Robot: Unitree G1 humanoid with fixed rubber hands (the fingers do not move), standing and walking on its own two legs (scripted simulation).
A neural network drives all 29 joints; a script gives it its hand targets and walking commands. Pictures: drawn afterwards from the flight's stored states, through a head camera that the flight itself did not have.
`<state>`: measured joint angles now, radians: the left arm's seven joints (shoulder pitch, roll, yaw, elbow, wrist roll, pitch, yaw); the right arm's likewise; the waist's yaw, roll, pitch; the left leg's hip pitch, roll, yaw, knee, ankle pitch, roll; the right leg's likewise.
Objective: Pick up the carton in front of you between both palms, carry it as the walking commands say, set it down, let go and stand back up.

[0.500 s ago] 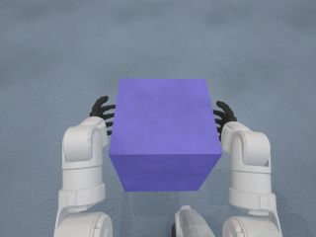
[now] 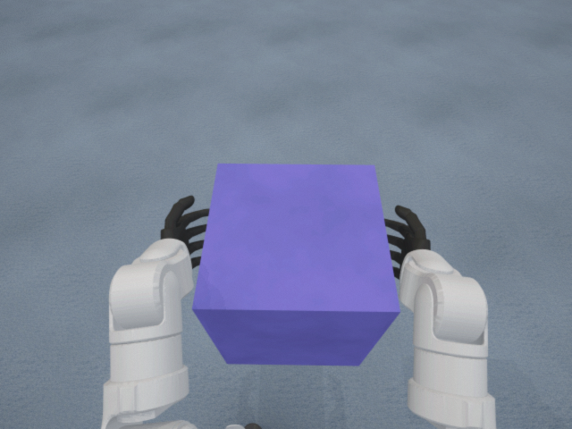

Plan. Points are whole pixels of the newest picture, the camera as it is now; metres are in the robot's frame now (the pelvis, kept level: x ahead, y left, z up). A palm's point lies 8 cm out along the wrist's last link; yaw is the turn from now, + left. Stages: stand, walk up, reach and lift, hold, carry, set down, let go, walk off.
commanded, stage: carry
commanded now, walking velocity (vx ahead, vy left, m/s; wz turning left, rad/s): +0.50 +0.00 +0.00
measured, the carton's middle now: (294, 273) +0.34 +0.01 +0.03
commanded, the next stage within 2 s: none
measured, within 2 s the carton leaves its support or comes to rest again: neither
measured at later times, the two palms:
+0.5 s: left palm (237, 131) +0.59 +0.12 +0.09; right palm (406, 138) +0.58 -0.18 +0.09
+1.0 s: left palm (247, 58) +0.91 +0.13 +0.08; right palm (372, 58) +0.90 -0.17 +0.08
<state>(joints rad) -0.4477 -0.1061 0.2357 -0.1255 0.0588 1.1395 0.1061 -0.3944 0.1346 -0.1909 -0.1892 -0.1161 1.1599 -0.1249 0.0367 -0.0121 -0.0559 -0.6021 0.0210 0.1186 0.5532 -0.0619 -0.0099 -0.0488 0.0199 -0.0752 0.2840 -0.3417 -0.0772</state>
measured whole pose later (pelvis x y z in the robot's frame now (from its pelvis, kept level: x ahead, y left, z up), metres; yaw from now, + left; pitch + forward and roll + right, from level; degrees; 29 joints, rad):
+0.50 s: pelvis +0.33 -0.03 -0.01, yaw -2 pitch +3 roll +0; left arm -0.14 -0.13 0.12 -0.35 0.12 1.21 0.08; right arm -0.15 0.13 -0.08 -0.34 -0.11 1.23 -0.10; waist -0.01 0.02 -0.16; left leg -0.01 0.07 0.16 0.40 -0.44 -0.04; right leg -0.45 -0.07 -0.20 0.46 -0.11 -0.01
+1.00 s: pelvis +0.64 -0.01 -0.02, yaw -3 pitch +4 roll +1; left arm -0.16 -0.13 0.13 -0.33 0.12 1.22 0.09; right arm -0.17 0.13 -0.09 -0.30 -0.11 1.21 -0.10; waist -0.01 -0.03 -0.14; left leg -0.44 0.06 0.24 0.54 -0.17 0.07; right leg -0.19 -0.11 -0.10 0.86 -0.48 0.03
